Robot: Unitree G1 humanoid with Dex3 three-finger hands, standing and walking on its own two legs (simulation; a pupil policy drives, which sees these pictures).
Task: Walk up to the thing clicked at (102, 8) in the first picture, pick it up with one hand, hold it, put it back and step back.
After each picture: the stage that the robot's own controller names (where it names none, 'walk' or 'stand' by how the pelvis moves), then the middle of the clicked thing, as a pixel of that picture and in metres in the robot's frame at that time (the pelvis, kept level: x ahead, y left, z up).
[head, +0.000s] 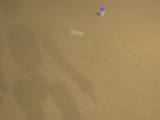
stand; (102, 11) +2.14 -0.37 -0.72
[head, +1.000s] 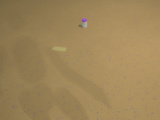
walk; (84, 23) +2.01 +0.05 -0.69
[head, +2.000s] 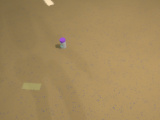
walk; (62, 43) +1.37 +0.28 -0.71
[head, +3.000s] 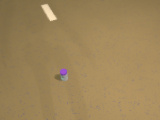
walk; (64, 75) +0.92 +0.20 -0.72
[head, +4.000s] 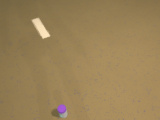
walk; (62, 111) +0.56 +0.18 -0.71
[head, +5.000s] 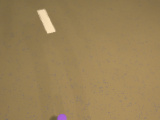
stand; out of the picture +0.42 +0.12 -0.70
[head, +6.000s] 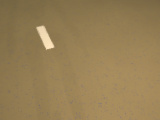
stand; out of the picture +0.37 +0.13 -0.72
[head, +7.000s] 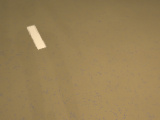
stand; out of the picture +0.36 +0.16 -0.72
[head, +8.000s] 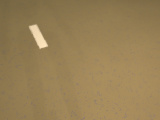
stand; out of the picture +0.37 +0.15 -0.73
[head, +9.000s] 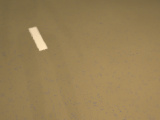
stand; out of the picture +0.36 +0.15 -0.73
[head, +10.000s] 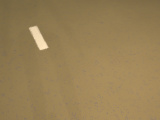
stand; out of the picture +0.35 +0.15 -0.73
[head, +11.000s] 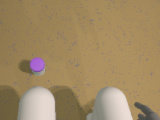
go down; (38, 67) +0.44 +0.16 -0.37
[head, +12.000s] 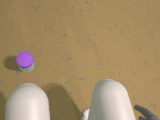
go down; (25, 62) +0.44 +0.18 -0.30
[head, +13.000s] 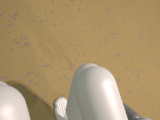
close in; out of the picture +0.43 +0.22 -0.23
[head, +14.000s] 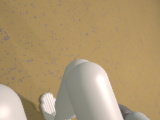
close; out of the picture +0.43 +0.23 -0.23
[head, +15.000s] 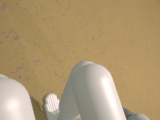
lift; out of the picture +0.39 +0.21 -0.22
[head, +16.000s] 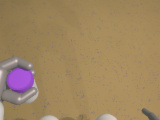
lift; (24, 86) +0.33 +0.17 +0.00
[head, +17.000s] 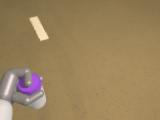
hold; (33, 92) +0.32 +0.16 +0.03
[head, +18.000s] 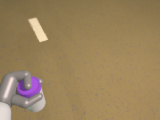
hold; (32, 95) +0.31 +0.16 +0.02
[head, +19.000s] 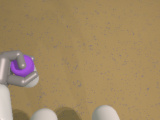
crouch; (26, 72) +0.39 +0.17 -0.07
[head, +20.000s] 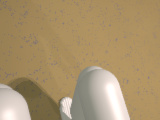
lower; out of the picture +0.44 +0.24 -0.19
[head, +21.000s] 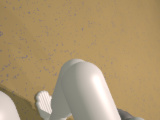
lower; out of the picture +0.44 +0.26 -0.24
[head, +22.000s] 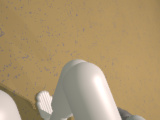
lower; out of the picture +0.44 +0.26 -0.24
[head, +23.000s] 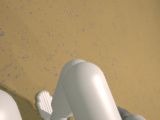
lower; out of the picture +0.44 +0.25 -0.24
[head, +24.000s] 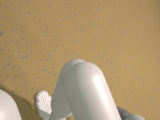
lower; out of the picture +0.44 +0.25 -0.24
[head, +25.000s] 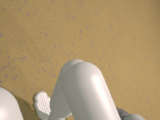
open; out of the picture +0.43 +0.23 -0.24
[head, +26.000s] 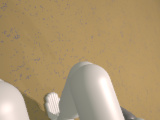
stand; out of the picture +0.43 +0.22 -0.24
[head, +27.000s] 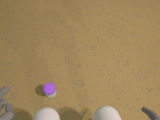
walk; (50, 90) +0.42 +0.14 -0.51
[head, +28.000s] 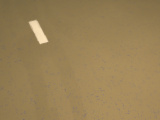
stand; out of the picture +0.37 +0.12 -0.66
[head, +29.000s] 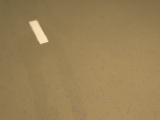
stand; out of the picture +0.38 +0.13 -0.66
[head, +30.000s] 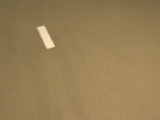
stand; out of the picture +0.39 +0.12 -0.71
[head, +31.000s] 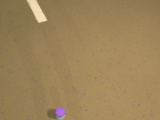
walk; (60, 113) +0.42 +0.08 -0.70
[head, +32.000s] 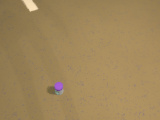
walk; (59, 88) +0.59 +0.13 -0.70
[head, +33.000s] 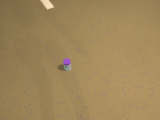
walk; (67, 64) +0.93 +0.17 -0.70
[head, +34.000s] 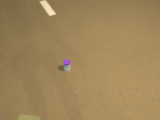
stand; (67, 65) +1.04 +0.13 -0.71
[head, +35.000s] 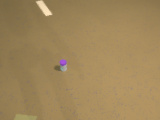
stand; (63, 65) +1.05 +0.15 -0.72
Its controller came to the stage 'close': yes
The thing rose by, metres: 0.72
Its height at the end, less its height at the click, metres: +0.00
